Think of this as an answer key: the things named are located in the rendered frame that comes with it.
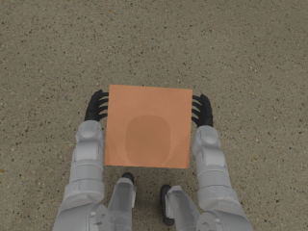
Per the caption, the robot left forearm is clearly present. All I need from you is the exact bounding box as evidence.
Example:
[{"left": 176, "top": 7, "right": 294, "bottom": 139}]
[{"left": 52, "top": 120, "right": 105, "bottom": 231}]

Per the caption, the left robot hand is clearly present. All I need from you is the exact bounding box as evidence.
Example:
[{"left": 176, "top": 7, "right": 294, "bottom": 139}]
[{"left": 84, "top": 90, "right": 109, "bottom": 122}]

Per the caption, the robot right forearm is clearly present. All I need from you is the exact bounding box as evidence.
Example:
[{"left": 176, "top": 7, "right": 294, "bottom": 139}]
[{"left": 192, "top": 125, "right": 249, "bottom": 222}]

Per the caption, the left robot upper arm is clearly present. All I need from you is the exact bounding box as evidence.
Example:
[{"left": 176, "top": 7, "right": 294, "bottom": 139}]
[{"left": 53, "top": 202, "right": 113, "bottom": 231}]

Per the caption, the right robot hand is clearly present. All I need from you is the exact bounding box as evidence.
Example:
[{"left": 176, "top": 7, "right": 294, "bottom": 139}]
[{"left": 191, "top": 93, "right": 214, "bottom": 128}]

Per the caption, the carton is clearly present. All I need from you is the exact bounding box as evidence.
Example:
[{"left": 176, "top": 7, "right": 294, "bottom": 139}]
[{"left": 104, "top": 84, "right": 193, "bottom": 169}]

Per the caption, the robot left foot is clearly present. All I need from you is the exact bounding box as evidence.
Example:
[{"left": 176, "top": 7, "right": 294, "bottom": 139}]
[{"left": 121, "top": 172, "right": 134, "bottom": 185}]

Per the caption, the robot left shin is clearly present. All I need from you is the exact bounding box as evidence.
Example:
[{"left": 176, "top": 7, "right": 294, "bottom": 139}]
[{"left": 114, "top": 177, "right": 133, "bottom": 190}]

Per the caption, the right robot upper arm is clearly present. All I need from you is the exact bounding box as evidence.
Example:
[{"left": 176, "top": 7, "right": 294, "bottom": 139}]
[{"left": 196, "top": 209, "right": 253, "bottom": 231}]

